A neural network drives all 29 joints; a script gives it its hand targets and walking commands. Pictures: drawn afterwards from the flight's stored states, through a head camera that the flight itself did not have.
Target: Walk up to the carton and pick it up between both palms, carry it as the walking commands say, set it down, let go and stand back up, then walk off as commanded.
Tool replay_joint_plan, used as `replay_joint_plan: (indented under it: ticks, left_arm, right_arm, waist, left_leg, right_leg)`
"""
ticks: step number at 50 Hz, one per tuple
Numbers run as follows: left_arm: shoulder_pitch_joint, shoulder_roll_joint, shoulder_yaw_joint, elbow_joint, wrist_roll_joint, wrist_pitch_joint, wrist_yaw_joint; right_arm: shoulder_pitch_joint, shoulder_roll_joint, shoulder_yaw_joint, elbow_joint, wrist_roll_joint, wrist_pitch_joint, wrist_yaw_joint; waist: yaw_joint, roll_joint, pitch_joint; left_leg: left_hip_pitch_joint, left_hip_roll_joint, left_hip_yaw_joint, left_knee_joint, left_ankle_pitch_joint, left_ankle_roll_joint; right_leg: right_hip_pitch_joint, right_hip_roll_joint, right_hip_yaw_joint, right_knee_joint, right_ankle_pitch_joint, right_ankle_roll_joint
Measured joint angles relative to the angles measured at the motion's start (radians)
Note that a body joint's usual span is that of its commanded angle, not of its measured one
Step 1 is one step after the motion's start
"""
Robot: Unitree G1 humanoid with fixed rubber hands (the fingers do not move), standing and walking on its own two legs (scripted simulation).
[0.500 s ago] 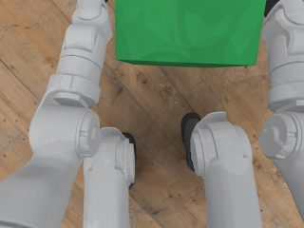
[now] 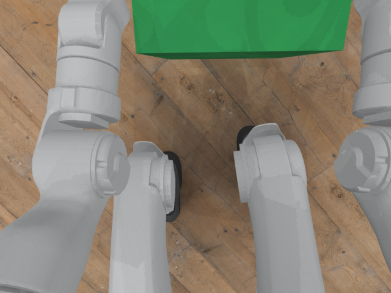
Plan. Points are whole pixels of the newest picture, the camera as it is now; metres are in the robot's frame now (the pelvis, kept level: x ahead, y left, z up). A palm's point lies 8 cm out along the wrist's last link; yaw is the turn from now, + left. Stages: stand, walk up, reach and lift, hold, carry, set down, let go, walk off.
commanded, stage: reach and lift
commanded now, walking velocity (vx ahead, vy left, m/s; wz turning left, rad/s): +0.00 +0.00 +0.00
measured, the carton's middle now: out of the picture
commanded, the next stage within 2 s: none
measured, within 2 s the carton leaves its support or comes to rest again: neither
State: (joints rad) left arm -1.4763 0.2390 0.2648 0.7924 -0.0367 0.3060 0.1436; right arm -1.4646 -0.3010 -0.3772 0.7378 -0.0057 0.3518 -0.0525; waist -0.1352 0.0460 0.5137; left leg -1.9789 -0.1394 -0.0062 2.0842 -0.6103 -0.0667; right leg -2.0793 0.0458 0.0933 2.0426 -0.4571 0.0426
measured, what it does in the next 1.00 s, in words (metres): rises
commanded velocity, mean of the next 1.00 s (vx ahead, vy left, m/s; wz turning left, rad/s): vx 0.00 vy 0.00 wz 0.00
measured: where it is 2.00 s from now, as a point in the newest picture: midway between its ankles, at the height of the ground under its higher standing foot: (211, 186)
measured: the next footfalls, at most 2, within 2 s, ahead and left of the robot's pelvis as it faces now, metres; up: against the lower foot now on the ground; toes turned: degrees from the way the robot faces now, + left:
none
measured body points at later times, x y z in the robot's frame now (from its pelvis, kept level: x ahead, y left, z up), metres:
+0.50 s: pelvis +0.03 +0.00 +0.05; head +0.33 -0.04 +0.38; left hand +0.58 +0.06 -0.05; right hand +0.52 -0.27 -0.04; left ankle +0.12 +0.12 -0.38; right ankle +0.15 -0.13 -0.38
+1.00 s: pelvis +0.04 +0.01 +0.11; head +0.31 -0.04 +0.46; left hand +0.58 +0.06 +0.03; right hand +0.51 -0.27 +0.04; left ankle +0.12 +0.12 -0.38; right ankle +0.15 -0.13 -0.38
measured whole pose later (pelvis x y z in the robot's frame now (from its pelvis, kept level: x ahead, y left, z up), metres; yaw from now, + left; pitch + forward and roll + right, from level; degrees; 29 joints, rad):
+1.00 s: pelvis +0.04 +0.01 +0.11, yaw -1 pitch +46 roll +3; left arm -1.09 0.03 0.40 0.72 0.14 0.33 0.08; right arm -1.01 -0.09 -0.52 0.60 -0.15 0.37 0.01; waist -0.11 0.06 -0.16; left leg -1.92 -0.14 -0.04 1.67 -0.55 -0.04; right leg -2.00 0.07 0.11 1.63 -0.42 0.06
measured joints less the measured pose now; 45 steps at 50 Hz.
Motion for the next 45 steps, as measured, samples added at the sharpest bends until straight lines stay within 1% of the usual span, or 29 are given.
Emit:
replay_joint_plan:
  ticks: [3,5,8,12,17,20,23,28,31,34,36,37,39,42,45]
  left_arm:
    - [0.007,0.0,0.034,0.011,0.027,0.018,-0.02]
    - [0.024,-0.009,0.055,0.014,0.051,0.03,-0.035]
    - [0.043,-0.028,0.067,0.018,0.081,0.046,-0.044]
    - [0.062,-0.05,0.073,0.004,0.102,0.039,-0.051]
    - [0.132,-0.09,0.11,0.018,0.131,0.029,-0.056]
    - [0.199,-0.108,0.103,0.007,0.13,0.03,-0.054]
    - [0.257,-0.129,0.109,0.011,0.136,0.033,-0.055]
    - [0.306,-0.152,0.089,-0.008,0.143,0.027,-0.048]
    - [0.309,-0.17,0.104,0.004,0.176,0.022,-0.051]
    - [0.307,-0.198,0.165,0.042,0.241,0.018,-0.063]
    - [0.315,-0.215,0.193,0.052,0.274,0.021,-0.065]
    - [0.325,-0.22,0.193,0.043,0.276,0.025,-0.064]
    - [0.348,-0.222,0.18,0.01,0.255,0.028,-0.061]
    - [0.376,-0.208,0.141,-0.049,0.2,0.032,-0.057]
    - [0.372,-0.205,0.138,-0.067,0.169,0.035,-0.058]
  right_arm:
    - [-0.001,0.026,-0.018,0.019,-0.038,0.008,-0.001]
    - [0.028,0.049,-0.034,0.019,-0.063,0.007,-0.001]
    - [0.085,0.069,-0.052,0.0,-0.077,0.009,0.005]
    - [0.139,0.079,-0.058,-0.054,-0.069,0.013,0.007]
    - [0.186,0.1,-0.075,-0.045,-0.101,0.033,0.021]
    - [0.237,0.12,-0.077,-0.049,-0.127,0.04,0.03]
    - [0.293,0.15,-0.104,-0.042,-0.143,0.038,0.039]
    - [0.366,0.178,-0.142,-0.054,-0.15,-0.001,0.056]
    - [0.381,0.183,-0.17,-0.046,-0.155,-0.011,0.067]
    - [0.371,0.187,-0.215,-0.003,-0.198,-0.006,0.088]
    - [0.368,0.183,-0.229,0.014,-0.22,0.008,0.099]
    - [0.369,0.182,-0.225,0.015,-0.226,0.011,0.101]
    - [0.383,0.185,-0.203,-0.003,-0.218,0.008,0.099]
    - [0.408,0.198,-0.172,-0.051,-0.187,-0.002,0.086]
    - [0.428,0.205,-0.16,-0.091,-0.163,-0.002,0.074]
  waist:
    - [-0.004,-0.007,-0.036]
    - [-0.007,-0.011,-0.084]
    - [-0.006,-0.012,-0.151]
    - [0.008,-0.003,-0.207]
    - [0.021,0.018,-0.345]
    - [0.019,0.013,-0.422]
    - [0.015,0.001,-0.515]
    - [0.003,-0.013,-0.613]
    - [0.005,-0.008,-0.651]
    - [0.011,0.004,-0.679]
    - [0.022,0.013,-0.685]
    - [0.026,0.018,-0.683]
    - [0.03,0.019,-0.669]
    - [0.025,0.016,-0.647]
    - [0.022,0.016,-0.636]
  left_leg:
    - [0.003,0.002,0.0,-0.013,-0.001,-0.001]
    - [-0.01,0.003,-0.003,-0.022,-0.003,-0.002]
    - [-0.026,0.001,-0.007,-0.036,-0.006,-0.005]
    - [-0.032,0.001,-0.012,-0.061,-0.006,-0.003]
    - [-0.073,-0.003,-0.006,-0.105,0.003,0.009]
    - [-0.076,-0.006,-0.005,-0.138,0.003,0.014]
    - [-0.085,-0.007,-0.012,-0.175,0.005,0.015]
    - [-0.073,-0.015,-0.036,-0.234,0.018,0.013]
    - [-0.061,-0.017,-0.049,-0.265,0.03,0.014]
    - [-0.051,-0.018,-0.054,-0.296,0.044,0.018]
    - [-0.044,-0.018,-0.053,-0.315,0.053,0.022]
    - [-0.039,-0.018,-0.05,-0.326,0.057,0.023]
    - [-0.026,-0.016,-0.043,-0.345,0.064,0.026]
    - [-0.005,-0.012,-0.035,-0.371,0.072,0.027]
    - [0.017,-0.011,-0.035,-0.389,0.074,0.028]
  right_leg:
    - [-0.002,0.007,0.001,-0.011,0.002,-0.003]
    - [-0.016,0.011,0.001,-0.019,0.002,-0.005]
    - [-0.032,0.014,0.0,-0.033,-0.002,-0.004]
    - [-0.033,0.02,0.001,-0.063,-0.002,0.003]
    - [-0.067,0.02,0.013,-0.106,-0.003,0.015]
    - [-0.068,0.018,0.019,-0.135,-0.008,0.018]
    - [-0.075,0.016,0.016,-0.171,-0.011,0.016]
    - [-0.052,0.007,0.0,-0.236,-0.006,0.011]
    - [-0.033,0.004,-0.009,-0.275,0.004,0.011]
    - [-0.017,0.001,-0.011,-0.31,0.014,0.013]
    - [-0.008,0.002,-0.007,-0.33,0.022,0.016]
    - [-0.004,0.002,-0.004,-0.339,0.025,0.018]
    - [0.007,0.005,0.006,-0.355,0.032,0.021]
    - [0.024,0.01,0.017,-0.374,0.04,0.023]
    - [0.045,0.013,0.021,-0.391,0.042,0.024]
